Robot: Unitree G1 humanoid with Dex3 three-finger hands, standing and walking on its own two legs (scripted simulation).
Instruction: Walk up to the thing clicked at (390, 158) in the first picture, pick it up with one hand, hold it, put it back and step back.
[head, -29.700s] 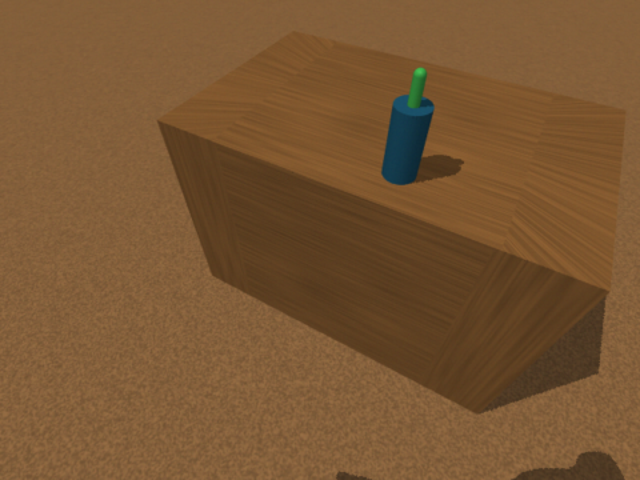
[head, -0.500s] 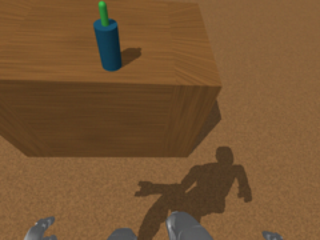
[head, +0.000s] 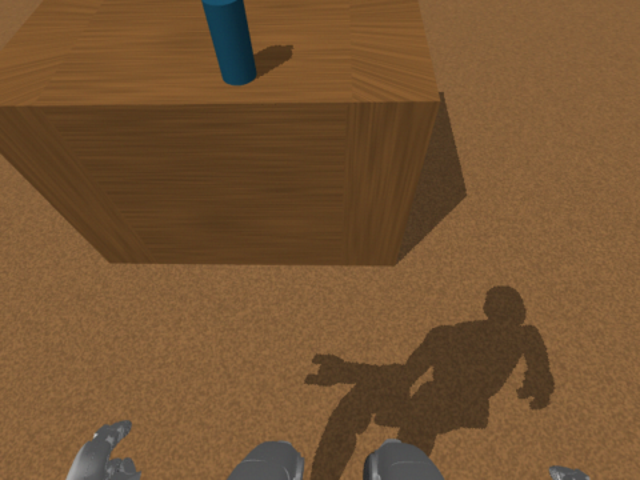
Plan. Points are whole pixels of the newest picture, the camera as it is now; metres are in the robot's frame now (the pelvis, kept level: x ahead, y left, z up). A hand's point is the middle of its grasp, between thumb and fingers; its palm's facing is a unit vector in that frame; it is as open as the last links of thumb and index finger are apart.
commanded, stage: step back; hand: left
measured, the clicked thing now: (227, 21) +0.91 +0.21 +0.06
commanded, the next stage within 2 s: stand in 1.38 s
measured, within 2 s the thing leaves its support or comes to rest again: neither
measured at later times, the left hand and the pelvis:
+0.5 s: hand out of the picture -0.10 +0.27 -0.14, palm faces -0.05 -0.92 -0.39, open 7.4 cm; pelvis -0.16 +0.00 +0.00, yaw -3 degrees
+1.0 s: hand out of the picture -0.08 +0.28 -0.14, palm faces +0.00 -0.93 -0.37, open 7.4 cm; pelvis -0.17 +0.01 +0.01, yaw +0 degrees
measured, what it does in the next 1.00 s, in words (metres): walks backwards: left foot, then right foot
